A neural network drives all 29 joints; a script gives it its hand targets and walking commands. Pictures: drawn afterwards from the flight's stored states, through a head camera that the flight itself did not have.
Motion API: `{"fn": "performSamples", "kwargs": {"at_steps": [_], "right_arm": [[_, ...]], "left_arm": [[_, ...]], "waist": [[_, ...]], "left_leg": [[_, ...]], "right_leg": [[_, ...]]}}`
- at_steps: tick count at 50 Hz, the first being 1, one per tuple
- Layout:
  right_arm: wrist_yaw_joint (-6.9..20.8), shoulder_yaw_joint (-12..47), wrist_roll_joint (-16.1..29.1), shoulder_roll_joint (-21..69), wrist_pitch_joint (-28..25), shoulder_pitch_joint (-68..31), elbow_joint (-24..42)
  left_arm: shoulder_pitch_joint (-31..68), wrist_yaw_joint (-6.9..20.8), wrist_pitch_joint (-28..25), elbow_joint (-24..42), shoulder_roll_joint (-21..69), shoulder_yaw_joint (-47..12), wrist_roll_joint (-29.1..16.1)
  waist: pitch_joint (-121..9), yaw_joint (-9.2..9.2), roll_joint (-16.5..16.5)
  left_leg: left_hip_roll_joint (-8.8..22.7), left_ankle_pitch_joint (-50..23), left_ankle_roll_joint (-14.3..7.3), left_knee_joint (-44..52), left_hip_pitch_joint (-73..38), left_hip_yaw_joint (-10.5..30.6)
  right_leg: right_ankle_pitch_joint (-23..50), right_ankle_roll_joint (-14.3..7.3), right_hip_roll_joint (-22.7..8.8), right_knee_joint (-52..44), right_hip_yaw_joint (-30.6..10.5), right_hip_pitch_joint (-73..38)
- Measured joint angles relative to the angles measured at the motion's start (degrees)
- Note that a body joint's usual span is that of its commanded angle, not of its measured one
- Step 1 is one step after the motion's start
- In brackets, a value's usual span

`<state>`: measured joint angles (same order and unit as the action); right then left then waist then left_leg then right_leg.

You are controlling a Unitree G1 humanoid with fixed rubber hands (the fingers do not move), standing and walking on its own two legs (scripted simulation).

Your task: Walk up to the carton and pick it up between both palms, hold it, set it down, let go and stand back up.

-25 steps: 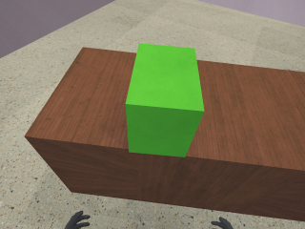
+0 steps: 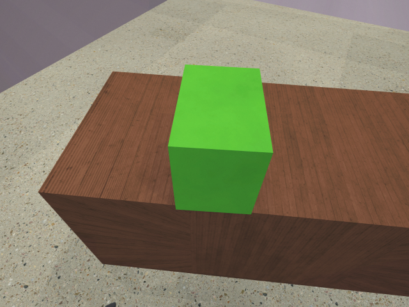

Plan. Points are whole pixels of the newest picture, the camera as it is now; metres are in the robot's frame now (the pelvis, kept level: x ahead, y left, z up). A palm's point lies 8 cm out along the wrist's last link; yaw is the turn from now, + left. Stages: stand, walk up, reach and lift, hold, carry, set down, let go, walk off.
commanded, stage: walk up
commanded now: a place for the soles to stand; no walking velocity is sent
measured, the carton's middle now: (217, 138) +0.53 -0.02 -0.01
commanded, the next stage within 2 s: reach and lift in 1.70 s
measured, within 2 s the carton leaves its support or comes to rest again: neither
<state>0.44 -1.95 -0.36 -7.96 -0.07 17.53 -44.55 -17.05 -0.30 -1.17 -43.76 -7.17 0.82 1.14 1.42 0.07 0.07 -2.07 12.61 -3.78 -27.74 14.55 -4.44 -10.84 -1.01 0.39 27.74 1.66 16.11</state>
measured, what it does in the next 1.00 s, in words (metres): shifts its weight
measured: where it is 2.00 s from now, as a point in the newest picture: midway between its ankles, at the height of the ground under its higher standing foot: outside the picture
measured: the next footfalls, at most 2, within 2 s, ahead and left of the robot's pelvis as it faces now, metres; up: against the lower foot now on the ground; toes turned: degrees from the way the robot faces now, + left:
none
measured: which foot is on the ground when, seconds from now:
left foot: down 0.00-1.00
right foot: down 0.00-1.00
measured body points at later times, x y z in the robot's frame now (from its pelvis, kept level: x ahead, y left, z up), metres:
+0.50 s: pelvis +0.02 +0.02 +0.00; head +0.03 +0.02 +0.45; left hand +0.12 +0.24 -0.13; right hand +0.10 -0.20 -0.13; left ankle +0.03 +0.08 -0.74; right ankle +0.04 -0.11 -0.74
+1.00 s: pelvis +0.02 +0.05 +0.00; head +0.03 +0.04 +0.45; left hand +0.11 +0.27 -0.13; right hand +0.09 -0.18 -0.14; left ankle +0.03 +0.08 -0.74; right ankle +0.04 -0.11 -0.74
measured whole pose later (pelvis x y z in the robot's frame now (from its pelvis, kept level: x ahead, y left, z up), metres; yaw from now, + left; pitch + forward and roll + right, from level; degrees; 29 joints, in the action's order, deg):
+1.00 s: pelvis +0.02 +0.05 +0.00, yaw +1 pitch -1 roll +0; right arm 0.2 -2.6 -0.7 -9.1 0.6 18.6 -42.9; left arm -14.6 -2.8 -0.1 -47.5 -7.3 1.2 1.0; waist 2.3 -0.6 1.0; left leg -6.5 13.2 -7.4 -24.7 10.8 -5.1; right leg -13.1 3.3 -3.8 27.9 0.0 13.7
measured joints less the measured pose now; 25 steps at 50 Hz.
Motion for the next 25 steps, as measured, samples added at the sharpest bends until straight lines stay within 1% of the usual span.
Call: {"fn": "performSamples", "kwargs": {"at_steps": [8, 15, 25], "right_arm": [[-0.08, 0.36, -0.12, 0.5, -0.37, -0.71, -0.44], [0.59, 0.06, -0.85, -0.8, -0.14, -0.77, -0.26], [0.52, 0.03, -0.44, -1.4, -0.15, -0.34, -0.67]], "left_arm": [[0.65, -0.42, -0.16, -1.15, 0.08, -0.25, -0.26], [0.06, -1.33, -0.77, -0.95, 0.56, 0.12, 0.01], [1.39, -1.51, -0.75, -0.69, -0.03, 0.71, 0.09]], "waist": [[-0.16, -0.07, 0.51], [-1.06, -0.36, 1.67], [-0.11, -0.13, 0.74]], "left_leg": [[-0.17, 0.46, -0.01, 0.39, -0.84, 0.34], [-0.41, 1.43, -0.53, 0.13, -1.37, 0.25], [-1.54, 2.02, -1.81, 0.41, -2.21, -0.2]], "right_leg": [[-0.6, 0.11, -0.09, -0.33, 0.07, -0.89], [-1.19, 0.66, -0.26, -0.67, -0.23, -1.66], [-1.98, 2.0, -1.32, -0.29, -0.93, -2.18]]}}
